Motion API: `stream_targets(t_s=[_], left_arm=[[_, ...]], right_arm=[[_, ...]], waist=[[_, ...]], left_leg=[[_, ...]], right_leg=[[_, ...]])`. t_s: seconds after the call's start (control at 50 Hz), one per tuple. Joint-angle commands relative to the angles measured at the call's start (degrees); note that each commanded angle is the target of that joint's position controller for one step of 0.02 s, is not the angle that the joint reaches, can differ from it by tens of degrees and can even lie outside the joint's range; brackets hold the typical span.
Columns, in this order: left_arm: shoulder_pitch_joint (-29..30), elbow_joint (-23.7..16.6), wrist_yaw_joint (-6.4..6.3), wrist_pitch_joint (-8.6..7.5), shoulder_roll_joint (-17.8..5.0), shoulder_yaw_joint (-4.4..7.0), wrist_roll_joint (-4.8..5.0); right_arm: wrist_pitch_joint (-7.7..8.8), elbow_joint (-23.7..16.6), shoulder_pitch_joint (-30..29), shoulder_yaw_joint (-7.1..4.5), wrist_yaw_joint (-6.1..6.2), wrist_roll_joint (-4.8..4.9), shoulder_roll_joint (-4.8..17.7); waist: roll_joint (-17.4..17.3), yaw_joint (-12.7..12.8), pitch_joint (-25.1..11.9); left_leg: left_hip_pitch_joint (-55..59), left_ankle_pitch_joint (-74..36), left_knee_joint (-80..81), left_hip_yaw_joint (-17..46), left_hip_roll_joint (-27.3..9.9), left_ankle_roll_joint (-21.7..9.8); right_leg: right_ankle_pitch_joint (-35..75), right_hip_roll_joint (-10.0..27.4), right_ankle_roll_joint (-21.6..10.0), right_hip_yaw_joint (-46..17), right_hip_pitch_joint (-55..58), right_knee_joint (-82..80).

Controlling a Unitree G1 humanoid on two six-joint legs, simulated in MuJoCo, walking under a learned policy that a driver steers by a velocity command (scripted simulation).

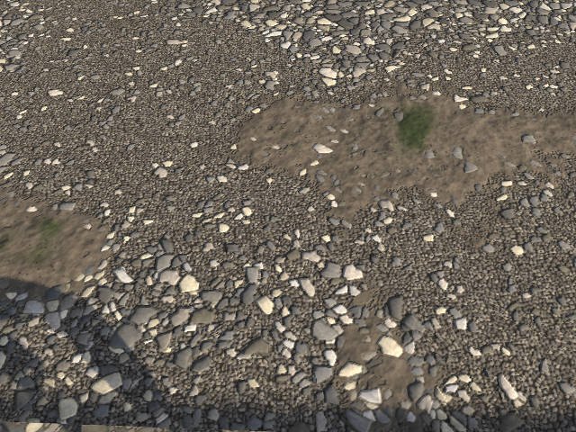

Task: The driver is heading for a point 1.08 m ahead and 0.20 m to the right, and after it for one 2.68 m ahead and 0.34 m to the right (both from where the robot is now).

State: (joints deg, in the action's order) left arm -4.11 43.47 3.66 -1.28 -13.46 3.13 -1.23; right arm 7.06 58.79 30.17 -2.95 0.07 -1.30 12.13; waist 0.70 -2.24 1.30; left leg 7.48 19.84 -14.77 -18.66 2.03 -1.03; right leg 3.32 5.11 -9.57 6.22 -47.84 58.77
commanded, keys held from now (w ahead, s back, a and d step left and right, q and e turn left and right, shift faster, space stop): w+e+shift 0.52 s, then w+shift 0.14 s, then w+q+shift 0.30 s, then q+shift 0.04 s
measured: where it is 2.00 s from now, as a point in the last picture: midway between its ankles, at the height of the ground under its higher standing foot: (375, 205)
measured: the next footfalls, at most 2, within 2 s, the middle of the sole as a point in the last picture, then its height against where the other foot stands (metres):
right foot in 0.14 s outside the picture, level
left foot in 0.66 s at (301, 327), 0.13 m lower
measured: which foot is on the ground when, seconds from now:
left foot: down 0.00-0.14, up 0.16-0.64, down 0.66-1.00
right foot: up 0.00-0.12, down 0.14-0.66, up 0.68-1.00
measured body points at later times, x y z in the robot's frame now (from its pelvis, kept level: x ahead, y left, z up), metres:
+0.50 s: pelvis +0.44 -0.03 -0.01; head +0.46 -0.05 +0.44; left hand +0.52 +0.26 -0.12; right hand +0.60 -0.34 -0.06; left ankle +0.71 +0.07 -0.68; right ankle +0.28 -0.02 -0.73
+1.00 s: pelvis +0.88 -0.15 -0.12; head +0.91 -0.18 +0.33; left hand +1.23 -0.18 -0.15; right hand +0.62 -0.26 -0.24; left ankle +0.80 +0.00 -0.85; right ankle +0.98 -0.35 -0.82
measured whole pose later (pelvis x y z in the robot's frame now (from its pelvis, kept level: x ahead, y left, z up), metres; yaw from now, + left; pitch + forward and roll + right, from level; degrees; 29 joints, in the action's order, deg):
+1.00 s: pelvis +0.88 -0.15 -0.12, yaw -29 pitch +3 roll +1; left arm 8.9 36.3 2.4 -5.3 -11.8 -3.1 -2.8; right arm 4.2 57.3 37.8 -2.9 -1.2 0.5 11.5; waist 0.5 -9.3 2.2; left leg 3.5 20.1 -15.1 9.5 6.3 -4.8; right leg -1.8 0.8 -1.6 -1.5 -37.1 36.6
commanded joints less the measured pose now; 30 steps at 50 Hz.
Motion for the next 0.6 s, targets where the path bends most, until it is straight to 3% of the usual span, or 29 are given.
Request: stream_targets(t_s=[0.02, 0.04, 0.06, 0.08, 0.1, 0.12, 0.14, 0.16, 0.18, 0.2, 0.22, 0.24, 0.28, 0.3, 0.32, 0.34, 0.36, 0.38, 0.4, 0.42, 0.44, 0.48, 0.52, 0.56, 0.6], left_arm=[[3.05, -3.72, 0.87, -0.30, -0.38, -0.89, 0.51], [2.53, -4.37, 1.06, -0.51, -1.11, -0.81, 0.35], [2.48, -4.21, 1.46, -0.61, -3.36, -0.33, 0.35], [-1.29, -3.12, 1.28, -0.48, -4.72, 0.27, 0.35], [-10.04, -0.80, 0.84, -0.32, -7.29, 1.39, 0.72], [-23.29, 2.94, -0.02, -0.23, -10.19, 2.99, 0.86], [-28.75, 5.35, -1.49, -0.10, -11.35, 4.45, 1.56], [-21.61, 4.90, -2.27, 0.22, -13.85, 4.89, 2.04], [-19.45, 2.74, -2.10, 0.60, -17.44, 5.36, 0.18], [-20.77, 2.30, -2.76, 0.39, -16.05, 5.47, 0.00], [-19.16, 2.82, -3.15, -0.09, -13.37, 4.95, 0.08], [-16.40, 2.81, -3.37, -0.77, -12.20, 4.54, -0.01], [-13.36, 1.71, -3.55, -2.83, -10.48, 3.30, 0.55], [-12.73, 1.39, -3.20, -3.56, -10.47, 3.04, 0.93], [-12.91, 1.22, -3.15, -3.85, -11.74, 3.30, 0.98], [-13.50, 1.42, -2.94, -3.92, -12.42, 3.75, 0.62], [-15.13, 1.79, -2.67, -4.10, -11.97, 3.73, -0.21], [-18.31, 2.59, -2.36, -4.08, -11.96, 3.80, 0.14], [-23.73, 4.32, -2.63, -4.15, -12.06, 4.05, 0.61], [-24.08, 4.80, -3.04, -4.10, -11.34, 3.84, 1.35], [-24.76, 4.86, -3.08, -4.00, -11.11, 3.61, 1.44], [-24.90, 4.13, -3.43, -3.65, -12.01, 3.58, 0.76], [-24.46, 3.50, -3.78, -3.62, -13.24, 3.74, 0.29], [-22.34, 3.34, -4.72, -3.63, -13.38, 3.59, -0.33], [-21.87, 4.63, -5.61, -3.80, -11.92, 2.90, -0.84]], right_arm=[[0.88, -4.26, -2.99, 0.07, 1.47, 0.10, 5.94], [0.61, -4.45, -1.97, -0.30, 2.09, 0.46, 8.49], [0.03, -4.94, -2.55, -0.89, 2.90, 0.74, 11.04], [-0.78, -5.21, -2.86, -1.49, 3.54, 0.75, 12.89], [-1.89, -6.25, -5.24, -2.13, 3.86, 0.14, 14.49], [-2.93, -7.55, -8.47, -2.67, 3.81, -0.76, 15.58], [-3.47, -7.93, -10.55, -3.02, 2.88, -0.92, 14.69], [-2.78, -11.55, -11.76, -0.78, 1.41, -1.47, 5.32], [-1.40, -19.10, -13.75, -0.21, 1.05, 0.86, 4.75], [0.43, -20.07, -17.14, 0.14, 0.86, 0.12, 7.38], [1.19, -19.22, -16.46, -0.06, 0.57, 0.01, 8.91], [0.75, -18.69, -16.85, -0.06, 0.71, -0.71, 8.88], [-2.40, -18.07, -16.46, 0.08, 0.94, -2.71, 8.49], [-3.54, -18.83, -17.98, 0.30, 0.76, -2.80, 8.20], [-4.01, -20.17, -21.27, 0.51, 0.38, -2.67, 7.85], [-4.33, -21.03, -22.83, 1.40, -0.20, -2.71, 5.60], [-4.02, -20.64, -22.35, 1.55, -0.60, -2.12, 4.81], [-3.90, -21.63, -24.66, 0.96, -0.73, -1.24, 6.44], [-3.29, -22.74, -28.28, 0.20, -0.89, -1.30, 8.38], [-3.03, -24.73, -31.58, 0.17, -1.33, -1.71, 9.60], [-3.01, -25.23, -33.41, 0.28, -1.80, -1.96, 8.80], [-2.72, -26.86, -36.83, 0.46, -2.44, -1.53, 8.74], [-2.45, -28.48, -38.70, 0.56, -3.13, -0.94, 9.02], [-1.57, -28.25, -37.42, 0.53, -3.05, -0.33, 9.34], [-0.80, -24.93, -29.18, -0.37, -2.06, 0.83, 10.41]], waist=[[-1.85, 3.64, 7.47], [-4.20, 4.86, 7.21], [-4.17, 6.01, 6.85], [-5.49, 8.21, 4.38], [-6.48, 12.64, -0.54], [-6.66, 18.30, -6.73], [-3.30, 19.88, -8.54], [11.09, 11.35, -3.89], [11.90, 8.26, -11.55], [1.68, 9.27, -10.28], [-5.62, 5.95, -3.96], [-8.22, 2.65, -0.28], [-9.55, -0.48, 2.22], [-8.51, -0.78, 2.70], [-7.36, 0.05, 3.39], [-5.01, 0.77, 2.66], [-3.10, 1.87, 1.23], [-2.51, 3.64, 0.69], [-1.57, 6.64, 0.07], [-2.01, 6.95, 1.08], [0.22, 8.28, 0.64], [1.78, 9.76, 0.21], [2.18, 10.19, 1.23], [3.86, 9.52, 3.24], [4.53, 6.29, 1.84]], left_leg=[[-9.29, -55.67, 5.53, -1.03, -13.13, 2.29], [-7.52, -68.78, 1.04, -1.63, -14.73, 2.72], [-5.75, -75.48, -2.26, -1.57, -15.27, 3.17], [-4.32, -80.20, -7.93, -1.04, -16.38, 2.88], [-4.14, -83.53, -18.47, 0.11, -17.23, 2.08], [-8.33, -82.02, -35.15, 1.97, -18.21, 0.84], [-17.94, -52.65, -57.76, 2.57, -12.80, -0.45], [-38.25, 5.59, -76.49, 5.78, -2.68, -0.31], [-56.38, 7.98, -85.02, 17.63, 1.14, 1.98], [-59.96, 4.02, -79.64, 22.76, -2.14, 1.40], [-56.52, 0.37, -69.36, 24.09, -5.72, 1.03], [-51.32, 0.19, -62.62, 24.32, -7.47, 1.77], [-42.01, 3.03, -53.11, 24.09, -9.27, 4.02], [-37.95, 3.73, -46.79, 23.06, -9.35, 4.92], [-36.20, 1.76, -41.80, 21.17, -8.74, 5.66], [-33.72, -4.05, -39.63, 19.44, -8.09, 5.87], [-33.04, -16.08, -40.19, 19.02, -7.91, 4.88], [-36.88, -23.37, -36.55, 19.87, -7.68, 3.75], [-45.31, -26.22, -35.59, 23.14, -8.52, 2.85], [-47.10, -30.30, -28.43, 23.44, -7.53, 2.69], [-46.07, -33.21, -25.66, 22.94, -6.33, 2.17], [-43.51, -35.87, -23.06, 22.80, -4.36, 1.88], [-39.32, -35.74, -19.86, 23.82, -3.36, 1.50], [-35.48, -35.27, -13.99, 24.18, -4.54, 1.25], [-27.96, -40.61, -7.06, 25.02, -7.57, 1.53]], right_leg=[[2.53, -4.09, -2.23, 5.81, 10.36, -9.99], [1.16, -5.51, -2.98, 7.55, 13.46, -12.28], [-0.01, -7.41, -3.12, 8.34, 16.48, -16.45], [-2.18, -9.28, -3.56, 8.46, 21.95, -17.95], [-5.70, -11.03, -4.37, 7.82, 30.68, -18.09], [-11.32, -11.65, -6.22, 4.01, 43.67, -18.41], [-17.42, -9.33, -8.89, -3.39, 54.34, -22.77], [-12.55, -1.08, -10.79, -18.20, 58.03, -21.17], [-16.09, 6.98, -21.77, -45.03, 69.66, -32.65], [-22.69, 10.37, -19.55, -51.57, 67.12, -42.63], [-24.50, 9.61, -16.60, -47.61, 57.27, -45.55], [-21.38, 7.40, -14.79, -43.33, 47.85, -46.29], [-16.07, 2.26, -13.14, -35.67, 34.74, -46.30], [-16.12, -0.39, -12.57, -32.43, 29.36, -47.07], [-12.88, -2.30, -12.43, -30.78, 26.94, -47.74], [-6.26, -3.73, -11.77, -28.39, 25.29, -46.77], [2.56, -4.43, -10.39, -26.34, 26.54, -44.35], [4.05, -5.82, -9.13, -25.64, 30.26, -42.43], [3.47, -3.96, -9.09, -29.28, 39.73, -39.42], [-2.87, -5.43, -7.67, -29.22, 39.89, -37.40], [-4.98, -5.85, -7.09, -29.92, 40.56, -35.69], [-8.03, -5.57, -6.24, -32.04, 39.65, -32.53], [-10.88, -5.38, -5.00, -33.81, 37.68, -30.72], [-11.53, -5.60, -3.03, -33.56, 39.06, -29.46], [-5.81, -6.84, -1.42, -31.56, 44.64, -21.29]])
Over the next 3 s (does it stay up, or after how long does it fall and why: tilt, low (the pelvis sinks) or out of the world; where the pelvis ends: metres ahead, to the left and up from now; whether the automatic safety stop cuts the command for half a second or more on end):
stays up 1.79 -0.49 -0.14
